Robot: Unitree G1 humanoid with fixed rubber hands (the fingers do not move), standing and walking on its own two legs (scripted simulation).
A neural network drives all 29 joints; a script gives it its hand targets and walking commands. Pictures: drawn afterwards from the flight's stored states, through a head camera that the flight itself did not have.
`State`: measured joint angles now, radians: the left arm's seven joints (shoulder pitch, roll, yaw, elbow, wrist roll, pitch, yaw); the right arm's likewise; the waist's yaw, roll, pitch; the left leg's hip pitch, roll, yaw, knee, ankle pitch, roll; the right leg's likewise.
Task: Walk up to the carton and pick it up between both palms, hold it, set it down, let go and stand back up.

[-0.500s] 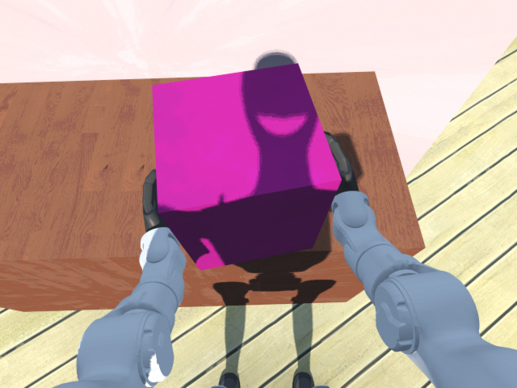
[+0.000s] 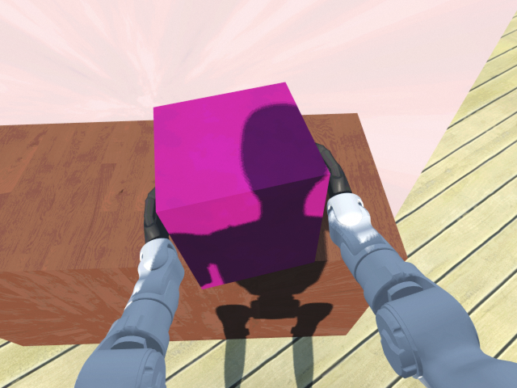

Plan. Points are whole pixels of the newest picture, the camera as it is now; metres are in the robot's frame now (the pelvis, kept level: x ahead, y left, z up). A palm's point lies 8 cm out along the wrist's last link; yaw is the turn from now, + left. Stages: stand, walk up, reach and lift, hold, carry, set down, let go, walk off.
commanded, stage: reach and lift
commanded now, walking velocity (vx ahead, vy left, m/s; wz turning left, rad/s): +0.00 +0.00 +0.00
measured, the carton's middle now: (241, 191) +0.43 +0.06 +0.05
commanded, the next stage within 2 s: hold in 1.92 s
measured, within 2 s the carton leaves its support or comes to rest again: neither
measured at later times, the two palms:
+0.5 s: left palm (151, 185) +0.39 +0.18 +0.13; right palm (366, 168) +0.40 -0.12 +0.15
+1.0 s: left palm (105, 184) +0.35 +0.22 +0.17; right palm (343, 146) +0.38 -0.08 +0.20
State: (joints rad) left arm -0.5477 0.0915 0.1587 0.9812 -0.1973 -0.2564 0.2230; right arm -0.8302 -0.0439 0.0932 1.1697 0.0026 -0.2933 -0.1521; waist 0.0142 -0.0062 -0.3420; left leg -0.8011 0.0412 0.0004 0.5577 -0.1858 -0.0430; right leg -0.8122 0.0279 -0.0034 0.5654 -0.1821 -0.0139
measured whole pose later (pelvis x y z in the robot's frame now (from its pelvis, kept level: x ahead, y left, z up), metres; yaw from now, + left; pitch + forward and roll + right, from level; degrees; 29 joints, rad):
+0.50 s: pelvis -0.03 +0.01 +0.01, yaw +0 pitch +7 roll -1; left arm -0.85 0.10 0.19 0.94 -0.03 0.24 0.21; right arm -0.90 -0.08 -0.16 0.97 0.05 0.21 -0.11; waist 0.01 -0.01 -0.13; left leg -0.48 0.04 0.00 0.55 -0.19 -0.02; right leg -0.47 0.03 0.00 0.52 -0.17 -0.02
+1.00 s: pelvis -0.02 +0.03 +0.02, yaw +0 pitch +0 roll -2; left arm -0.69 0.09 0.16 0.60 0.06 0.52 0.20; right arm -0.88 -0.06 -0.13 0.84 0.08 0.38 -0.12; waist 0.01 -0.01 -0.12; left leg -0.32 0.04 0.00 0.55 -0.23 0.00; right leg -0.27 0.03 0.00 0.42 -0.15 0.00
